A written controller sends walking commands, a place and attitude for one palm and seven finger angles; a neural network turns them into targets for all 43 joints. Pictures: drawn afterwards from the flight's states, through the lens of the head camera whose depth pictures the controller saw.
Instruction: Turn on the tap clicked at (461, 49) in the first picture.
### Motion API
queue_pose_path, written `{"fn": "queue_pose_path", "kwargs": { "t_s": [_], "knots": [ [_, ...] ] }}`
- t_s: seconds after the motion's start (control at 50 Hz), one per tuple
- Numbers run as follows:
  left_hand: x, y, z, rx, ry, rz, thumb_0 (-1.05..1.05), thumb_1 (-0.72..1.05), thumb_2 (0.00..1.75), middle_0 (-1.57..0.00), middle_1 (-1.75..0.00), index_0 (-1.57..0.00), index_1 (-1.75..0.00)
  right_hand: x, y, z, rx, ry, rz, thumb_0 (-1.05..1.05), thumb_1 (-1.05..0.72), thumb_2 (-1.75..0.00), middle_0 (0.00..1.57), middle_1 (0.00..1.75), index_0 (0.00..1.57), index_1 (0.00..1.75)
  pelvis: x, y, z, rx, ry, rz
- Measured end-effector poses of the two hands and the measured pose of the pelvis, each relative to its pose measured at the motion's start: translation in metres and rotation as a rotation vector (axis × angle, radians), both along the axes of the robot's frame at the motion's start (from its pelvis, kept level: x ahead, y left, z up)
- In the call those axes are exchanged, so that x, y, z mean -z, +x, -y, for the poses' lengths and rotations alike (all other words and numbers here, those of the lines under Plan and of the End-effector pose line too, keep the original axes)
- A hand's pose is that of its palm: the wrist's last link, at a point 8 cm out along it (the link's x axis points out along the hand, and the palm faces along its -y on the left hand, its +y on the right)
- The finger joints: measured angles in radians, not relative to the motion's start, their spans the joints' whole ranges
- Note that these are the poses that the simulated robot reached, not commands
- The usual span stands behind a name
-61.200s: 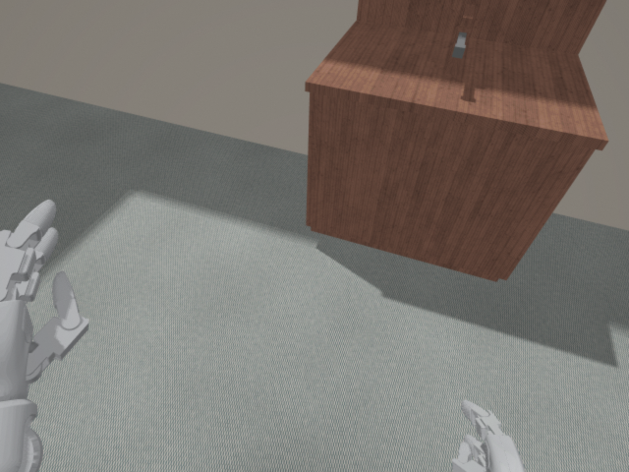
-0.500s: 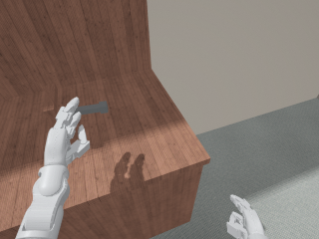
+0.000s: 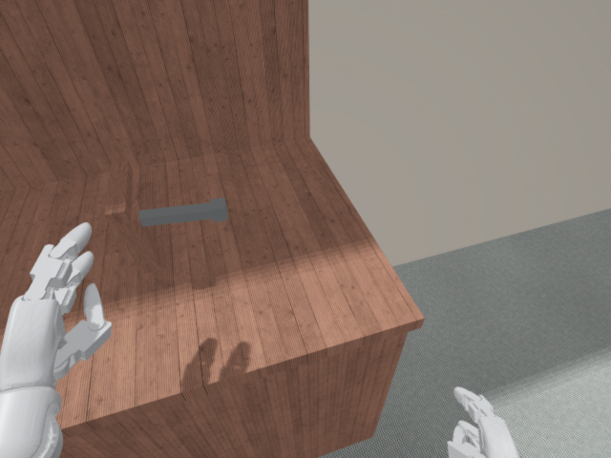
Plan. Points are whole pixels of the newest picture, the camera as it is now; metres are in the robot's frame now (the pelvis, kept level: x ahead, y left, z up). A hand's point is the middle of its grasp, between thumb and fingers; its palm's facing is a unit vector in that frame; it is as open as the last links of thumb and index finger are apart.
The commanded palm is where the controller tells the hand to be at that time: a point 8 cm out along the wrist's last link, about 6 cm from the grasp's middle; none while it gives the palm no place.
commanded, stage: draw the hand back beside the body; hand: left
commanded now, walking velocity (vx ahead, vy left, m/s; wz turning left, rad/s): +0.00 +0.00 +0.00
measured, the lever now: (219, 209) +0.47 +0.21 +0.07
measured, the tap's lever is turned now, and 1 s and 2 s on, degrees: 81 81 81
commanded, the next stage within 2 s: step back with the hand held close in 0.28 s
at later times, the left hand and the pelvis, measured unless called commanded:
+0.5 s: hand (66, 321) +0.18 +0.26 +0.17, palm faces +0.43 -0.82 -0.37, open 7.4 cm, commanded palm +0.14 +0.29 +0.17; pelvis -0.02 +0.01 +0.00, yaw +1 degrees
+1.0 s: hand (23, 382) +0.13 +0.27 +0.16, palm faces +0.40 -0.79 -0.46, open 7.4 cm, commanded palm +0.08 +0.31 +0.17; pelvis -0.07 +0.03 -0.01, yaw +0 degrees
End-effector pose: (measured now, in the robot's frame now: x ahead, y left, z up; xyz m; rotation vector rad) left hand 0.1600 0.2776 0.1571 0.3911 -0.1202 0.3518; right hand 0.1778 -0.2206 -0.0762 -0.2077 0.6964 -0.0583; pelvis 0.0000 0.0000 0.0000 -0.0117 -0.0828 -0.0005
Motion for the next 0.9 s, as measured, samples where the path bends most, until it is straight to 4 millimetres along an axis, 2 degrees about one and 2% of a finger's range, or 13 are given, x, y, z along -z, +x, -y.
{"fn": "queue_pose_path", "kwargs": {
  "t_s": [0.1, 0.26, 0.34, 0.42, 0.54, 0.58, 0.64, 0.74, 0.9],
  "knots": [
    [-0.011, -0.015, -0.01, -0.04, 0.032, 0.029, 0.01, 0.89, 0.9, -0.21, -0.3, -0.21, -0.3, 0.001, 0.002, -0.005, -0.011, 0.004, 0.011, 0.02, -0.91, -0.9, 0.2, 0.3, 0.2, 0.3, 0.001, -0.002, -0.004, -0.009, -0.003, 0.005],
    [0.001, -0.016, -0.012, -0.056, -0.017, 0.02, 0.01, 0.9, 0.9, -0.21, -0.3, -0.21, -0.3, 0.002, -0.002, -0.014, -0.026, 0.005, 0.006, 0.02, -0.91, -0.9, 0.2, 0.3, 0.21, 0.3, 0.001, -0.012, -0.005, -0.017, -0.003, 0.008],
    [0.0, -0.018, -0.008, -0.036, -0.013, 0.028, 0.01, 0.9, 0.9, -0.21, -0.3, -0.21, -0.3, 0.001, -0.006, -0.015, -0.029, 0.005, 0.013, 0.02, -0.91, -0.9, 0.2, 0.3, 0.21, 0.3, 0.001, -0.013, -0.005, -0.015, -0.003, 0.011],
    [-0.007, -0.02, -0.007, -0.027, 0.009, 0.049, 0.01, 0.89, 0.9, -0.21, -0.3, -0.21, -0.3, 0.002, -0.01, -0.015, -0.027, 0.006, 0.013, 0.02, -0.91, -0.9, 0.2, 0.3, 0.21, 0.3, 0.001, -0.014, -0.006, -0.016, -0.005, 0.016],
    [-0.037, -0.016, -0.02, -0.03, 0.107, 0.143, 0.01, 0.89, 0.9, -0.21, -0.3, -0.21, -0.3, 0.004, -0.015, -0.014, -0.01, 0.0, -0.005, 0.02, -0.91, -0.9, 0.2, 0.3, 0.21, 0.3, 0.002, -0.022, -0.008, -0.007, -0.013, -0.026],
    [-0.035, -0.015, -0.021, -0.022, 0.108, 0.128, 0.01, 0.89, 0.9, -0.21, -0.3, -0.21, -0.3, 0.005, -0.019, -0.012, 0.006, 0.003, -0.006, 0.02, -0.91, -0.9, 0.2, 0.3, 0.21, 0.3, 0.002, -0.026, -0.011, 0.0, -0.012, -0.042],
    [-0.02, -0.018, -0.017, 0.005, 0.085, 0.055, 0.01, 0.9, 0.9, -0.21, -0.3, -0.2, -0.3, 0.005, -0.026, -0.01, 0.035, 0.005, -0.006, 0.02, -0.91, -0.9, 0.2, 0.3, 0.21, 0.3, 0.002, -0.031, -0.015, 0.009, -0.01, -0.06],
    [0.001, -0.032, -0.013, 0.045, 0.067, -0.041, 0.01, 0.89, 0.9, -0.21, -0.3, -0.21, -0.3, 0.007, -0.044, -0.007, 0.066, -0.017, -0.025, 0.02, -0.91, -0.9, 0.2, 0.3, 0.21, 0.3, 0.005, -0.042, -0.02, 0.01, -0.009, -0.078],
    [-0.019, -0.06, -0.029, 0.008, 0.15, 0.059, 0.01, 0.89, 0.9, -0.21, -0.3, -0.21, -0.3, 0.01, -0.069, -0.009, 0.051, -0.061, -0.044, 0.02, -0.91, -0.9, 0.2, 0.3, 0.21, 0.3, 0.01, -0.065, -0.024, -0.006, -0.019, -0.09]
  ]
}}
